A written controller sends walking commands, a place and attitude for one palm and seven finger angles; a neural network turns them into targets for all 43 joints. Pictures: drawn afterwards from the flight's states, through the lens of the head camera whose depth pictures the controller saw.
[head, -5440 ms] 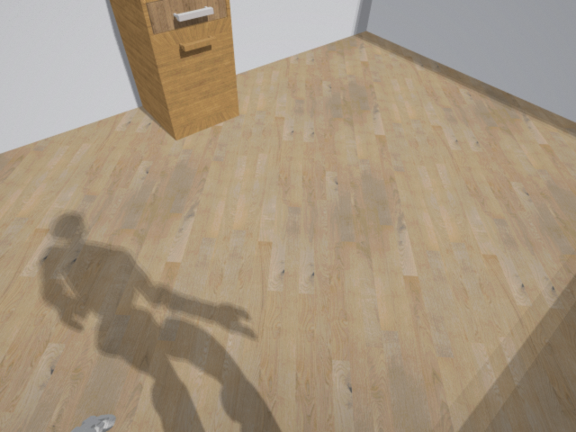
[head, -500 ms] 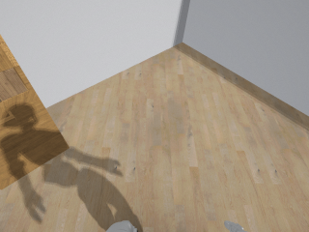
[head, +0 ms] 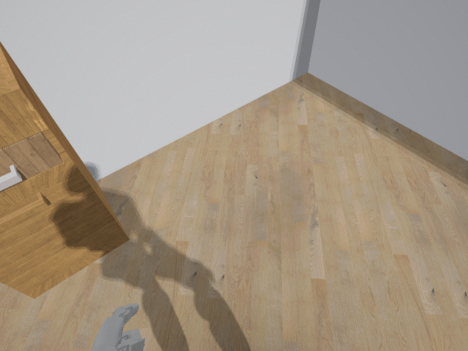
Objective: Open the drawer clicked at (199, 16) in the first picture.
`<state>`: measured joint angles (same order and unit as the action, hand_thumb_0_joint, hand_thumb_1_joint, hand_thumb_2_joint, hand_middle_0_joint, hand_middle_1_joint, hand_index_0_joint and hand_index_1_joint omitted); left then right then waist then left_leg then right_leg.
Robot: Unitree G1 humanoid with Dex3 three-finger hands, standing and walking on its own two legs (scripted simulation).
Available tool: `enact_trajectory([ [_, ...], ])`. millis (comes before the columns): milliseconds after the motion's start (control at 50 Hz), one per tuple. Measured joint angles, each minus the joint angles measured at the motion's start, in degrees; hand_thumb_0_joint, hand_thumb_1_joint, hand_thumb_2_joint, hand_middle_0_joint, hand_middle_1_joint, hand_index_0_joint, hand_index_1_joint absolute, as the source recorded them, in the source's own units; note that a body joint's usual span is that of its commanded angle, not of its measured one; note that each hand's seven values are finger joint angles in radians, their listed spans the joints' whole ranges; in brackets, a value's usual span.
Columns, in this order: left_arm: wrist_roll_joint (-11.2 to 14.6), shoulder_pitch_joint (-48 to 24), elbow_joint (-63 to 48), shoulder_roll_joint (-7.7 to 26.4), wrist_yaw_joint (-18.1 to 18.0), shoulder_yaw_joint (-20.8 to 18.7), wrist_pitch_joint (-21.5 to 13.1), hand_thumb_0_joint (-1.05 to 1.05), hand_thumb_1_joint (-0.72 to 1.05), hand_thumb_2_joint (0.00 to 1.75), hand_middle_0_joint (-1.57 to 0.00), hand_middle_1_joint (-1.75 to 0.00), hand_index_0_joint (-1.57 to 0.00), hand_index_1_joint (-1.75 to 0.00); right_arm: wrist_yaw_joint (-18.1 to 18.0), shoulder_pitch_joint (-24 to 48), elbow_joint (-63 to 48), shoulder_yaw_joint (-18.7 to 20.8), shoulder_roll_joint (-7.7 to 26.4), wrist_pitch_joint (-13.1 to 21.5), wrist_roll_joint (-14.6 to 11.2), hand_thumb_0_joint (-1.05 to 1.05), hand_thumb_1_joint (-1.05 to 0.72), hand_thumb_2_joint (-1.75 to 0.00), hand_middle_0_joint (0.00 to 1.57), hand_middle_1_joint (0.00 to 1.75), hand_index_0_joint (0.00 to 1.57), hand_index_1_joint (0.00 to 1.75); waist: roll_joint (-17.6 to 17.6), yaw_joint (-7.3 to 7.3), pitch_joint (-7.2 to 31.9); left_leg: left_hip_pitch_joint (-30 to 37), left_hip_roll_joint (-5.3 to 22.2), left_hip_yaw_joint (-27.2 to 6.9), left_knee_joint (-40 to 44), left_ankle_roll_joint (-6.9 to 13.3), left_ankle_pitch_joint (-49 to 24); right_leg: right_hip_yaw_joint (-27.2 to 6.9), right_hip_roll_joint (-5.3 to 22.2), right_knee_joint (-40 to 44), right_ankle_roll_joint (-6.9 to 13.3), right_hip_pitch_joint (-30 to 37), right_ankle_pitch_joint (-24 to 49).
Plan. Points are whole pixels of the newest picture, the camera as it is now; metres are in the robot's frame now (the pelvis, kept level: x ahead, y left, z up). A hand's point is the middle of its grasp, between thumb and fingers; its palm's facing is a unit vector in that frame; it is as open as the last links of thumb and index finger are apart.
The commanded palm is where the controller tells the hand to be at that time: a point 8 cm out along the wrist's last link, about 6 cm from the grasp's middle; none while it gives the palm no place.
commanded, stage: turn to face it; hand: left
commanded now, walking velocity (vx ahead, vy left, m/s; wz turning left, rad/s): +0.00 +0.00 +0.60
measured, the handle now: out of the picture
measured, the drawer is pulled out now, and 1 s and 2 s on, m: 0.00 0.00 0.00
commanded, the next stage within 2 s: take the last steps up to it in 0.94 s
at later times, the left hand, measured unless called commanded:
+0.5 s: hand out of the picture -0.07 +0.24 -0.18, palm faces +0.38 -0.88 -0.27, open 7.4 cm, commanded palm none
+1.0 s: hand out of the picture -0.01 +0.22 -0.14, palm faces +0.48 -0.83 -0.29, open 7.3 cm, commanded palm none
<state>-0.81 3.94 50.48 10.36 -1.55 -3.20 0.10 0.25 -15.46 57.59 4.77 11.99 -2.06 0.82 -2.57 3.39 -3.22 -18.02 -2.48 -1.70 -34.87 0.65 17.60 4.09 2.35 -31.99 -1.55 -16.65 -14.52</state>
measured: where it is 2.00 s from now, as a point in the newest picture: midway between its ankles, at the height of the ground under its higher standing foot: outside the picture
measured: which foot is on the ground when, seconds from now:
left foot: up 0.00-0.42, down 0.44-0.94, up 0.96-1.00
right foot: down 0.00-0.44, up 0.46-0.92, down 0.94-1.00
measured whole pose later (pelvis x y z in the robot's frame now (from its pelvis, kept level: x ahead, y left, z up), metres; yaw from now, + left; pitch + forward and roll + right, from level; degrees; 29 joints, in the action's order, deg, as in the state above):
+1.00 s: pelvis -0.01 -0.01 +0.00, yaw +30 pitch -2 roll +1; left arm -0.9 8.7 51.8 10.3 -1.6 -1.4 0.8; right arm 0.2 -12.7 56.0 3.8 12.6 -3.6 0.5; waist -3.1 1.9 -3.7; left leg -19.2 -3.0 -3.6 -41.4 -0.4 23.2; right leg 4.7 2.1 -33.2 0.9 -14.1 -17.7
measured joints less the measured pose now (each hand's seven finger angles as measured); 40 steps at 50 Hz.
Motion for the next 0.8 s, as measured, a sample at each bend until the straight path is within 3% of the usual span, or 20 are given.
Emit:
enact_trajectory([
  [60, -0.3, 1.1, -0.6, -0.8, -0.1, 1.1, -0.5, 0.00, 0.91, 0.90, -0.20, -0.30, -0.20, -0.30, 0.1, 0.6, -0.6, 0.7, 0.9, -1.1, 0.0, 0.00, -0.91, -0.90, 0.20, 0.30, 0.20, 0.30, -0.5, 0.22, -0.4, -6.0, -0.4, 0.6, -17.9, -2.1, 9.0, 2.6, 1.5, -0.1, 2.6, 1.4, -1.6],
  [100, -0.2, 2.2, -0.6, -1.3, -0.3, 1.3, -0.1, 0.00, 0.91, 0.90, -0.20, -0.30, -0.21, -0.30, 0.5, 1.3, -1.1, 1.0, 1.6, -1.7, 0.1, 0.00, -0.91, -0.90, 0.20, 0.30, 0.20, 0.30, -0.5, 0.03, -0.6, -8.9, 0.7, 1.7, -27.1, -3.1, 7.8, 4.1, 2.5, 1.3, 2.8, 2.8, -1.5],
  [160, -0.3, 3.8, -0.1, -1.5, -0.3, 1.5, 0.1, 0.00, 0.91, 0.90, -0.20, -0.30, -0.21, -0.30, 1.0, 2.4, -1.9, 1.2, 2.4, -2.2, 0.2, 0.00, -0.91, -0.90, 0.20, 0.30, 0.20, 0.30, -0.1, -0.35, -1.1, -10.8, 2.9, 2.3, -32.3, -4.4, 4.9, 6.4, 3.8, 2.8, 2.7, 4.2, -1.1],
  [300, -0.7, 7.8, 1.3, -0.3, 0.1, 1.2, 0.8, 0.01, 0.91, 0.90, -0.20, -0.30, -0.21, -0.30, 1.5, 6.1, -2.9, 1.0, 3.5, -3.1, 0.1, 0.00, -0.91, -0.90, 0.19, 0.30, 0.20, 0.30, 1.6, -2.58, -2.8, -7.7, 5.9, 3.6, -22.7, -5.3, 5.4, 11.1, 6.7, 2.4, 1.9, 4.9, -1.8],
  [400, -1.0, 10.3, 2.4, 2.2, 0.3, 0.3, 1.5, 0.01, 0.90, 0.90, -0.20, -0.30, -0.21, -0.30, 1.6, 9.0, -4.3, 0.1, 3.5, -2.4, -0.2, 0.00, -0.91, -0.90, 0.19, 0.30, 0.20, 0.30, 3.3, -4.64, -3.6, -2.3, 5.6, 6.5, -9.6, -4.2, 5.9, 14.3, 8.9, -1.3, 0.4, 3.5, -3.6],
  [440, -0.7, 11.4, 2.8, 3.5, 0.4, -0.3, 1.9, 0.01, 0.90, 0.90, -0.20, -0.30, -0.21, -0.30, 1.7, 9.5, -5.3, -0.2, 3.6, -1.6, -0.2, 0.00, -0.91, -0.90, 0.19, 0.30, 0.20, 0.30, 3.8, -5.12, -3.2, 1.4, 5.1, 7.6, -1.3, -3.4, 0.8, 15.4, 9.9, -4.7, -0.7, 2.3, -5.4],
  [460, -0.4, 11.7, 3.1, 4.3, 0.5, -0.7, 2.3, 0.01, 0.90, 0.90, -0.20, -0.30, -0.21, -0.30, 1.6, 10.0, -5.6, -0.3, 3.3, -0.9, -0.1, 0.00, -0.91, -0.90, 0.19, 0.30, 0.20, 0.30, 4.8, -5.24, -3.3, 1.6, 4.3, 7.8, -0.4, -1.8, 0.1, 14.3, 10.8, -8.0, -1.3, 0.9, -6.6],
  [500, -0.3, 11.2, 3.8, 5.8, 0.3, -1.2, 3.7, 0.01, 0.91, 0.90, -0.20, -0.30, -0.20, -0.30, 1.5, 10.3, -6.1, -0.9, 2.5, 0.1, -0.2, 0.00, -0.91, -0.90, 0.19, 0.30, 0.20, 0.30, 6.2, -5.86, -3.6, 1.0, 3.4, 7.3, -2.0, 0.7, 1.7, 8.1, 9.5, -17.8, -2.5, -3.2, -14.5],
  [540, -0.3, 10.6, 4.4, 6.3, 0.1, -1.4, 4.6, 0.01, 0.91, 0.90, -0.20, -0.30, -0.20, -0.30, 1.0, 10.0, -6.3, -1.5, 1.9, 0.6, -0.1, 0.00, -0.91, -0.90, 0.20, 0.30, 0.20, 0.30, 6.0, -5.87, -3.2, 1.6, 3.3, 6.2, -0.7, 1.6, 1.6, 4.1, 7.3, -26.1, -3.1, -6.6, -16.1],
  [600, -0.2, 9.3, 4.2, 6.2, 0.5, -1.4, 4.3, 0.01, 0.91, 0.90, -0.20, -0.30, -0.20, -0.30, 0.2, 9.3, -6.1, -2.0, 1.4, 0.6, -0.1, 0.00, -0.91, -0.90, 0.20, 0.30, 0.20, 0.30, 5.1, -5.46, -2.7, 3.3, 2.9, 4.4, 3.7, 1.8, -1.0, 0.7, 5.4, -32.6, -3.8, -9.8, -12.0],
  [680, -0.1, 7.7, 3.1, 5.6, 0.7, -0.9, 3.4, 0.01, 0.91, 0.90, -0.20, -0.30, -0.20, -0.30, 0.0, 8.1, -5.5, -2.5, 0.5, 0.7, -0.2, 0.00, -0.90, -0.90, 0.20, 0.30, 0.20, 0.30, 4.4, -4.97, -2.0, 5.3, 1.8, 2.7, 8.1, 2.2, -3.7, -1.5, 4.4, -32.1, -4.5, -10.8, -8.4],
  [800, 0.2, 5.0, 2.2, 4.1, 0.3, -0.2, 3.4, 0.01, 0.91, 0.90, -0.20, -0.30, -0.20, -0.30, 0.0, 5.8, -4.6, -2.7, -0.7, 0.5, 0.2, 0.00, -0.90, -0.90, 0.20, 0.30, 0.20, 0.30, 3.8, -3.35, -1.2, 6.1, 0.4, 0.8, 9.5, 1.9, -4.9, -2.4, 2.9, -23.0, -4.6, -7.7, -9.9],
])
